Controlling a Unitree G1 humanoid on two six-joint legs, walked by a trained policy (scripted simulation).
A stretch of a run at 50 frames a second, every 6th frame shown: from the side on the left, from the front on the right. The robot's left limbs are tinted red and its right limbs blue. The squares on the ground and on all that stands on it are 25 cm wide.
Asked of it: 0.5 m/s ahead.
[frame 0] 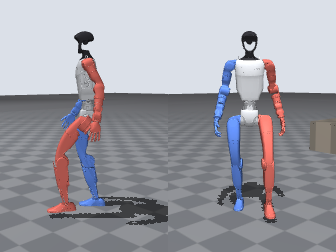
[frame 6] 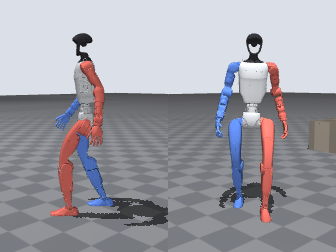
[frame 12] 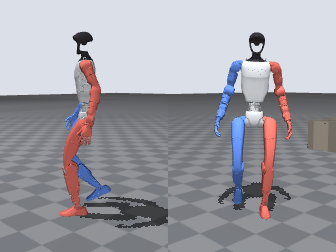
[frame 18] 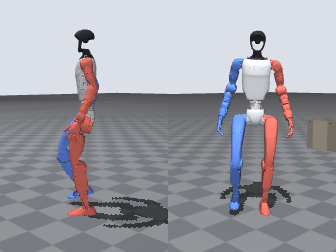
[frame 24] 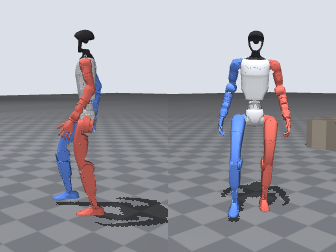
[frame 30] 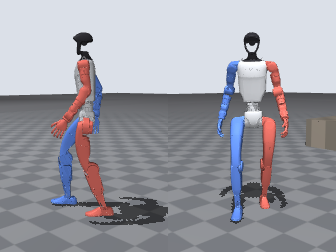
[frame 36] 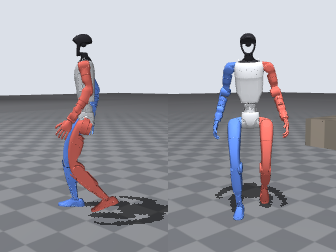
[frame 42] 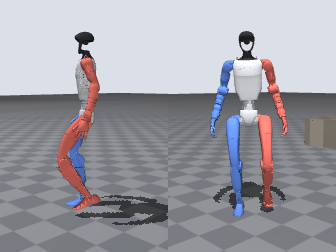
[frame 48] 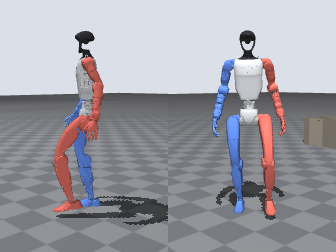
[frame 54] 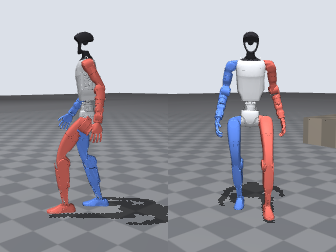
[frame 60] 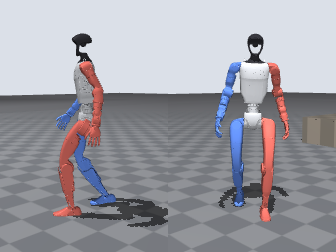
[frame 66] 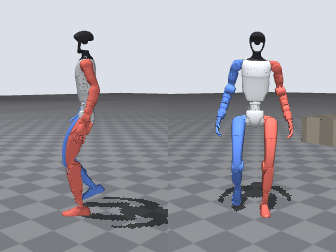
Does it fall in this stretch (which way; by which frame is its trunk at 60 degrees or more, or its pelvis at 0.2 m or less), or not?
no
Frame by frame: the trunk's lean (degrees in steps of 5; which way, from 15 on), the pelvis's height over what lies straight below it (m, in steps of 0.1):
0: 5, 0.8
6: 5, 0.8
12: 5, 0.8
18: 5, 0.8
24: 5, 0.8
30: 5, 0.8
36: 5, 0.8
42: 5, 0.8
48: 5, 0.8
54: 5, 0.8
60: 5, 0.8
66: 5, 0.8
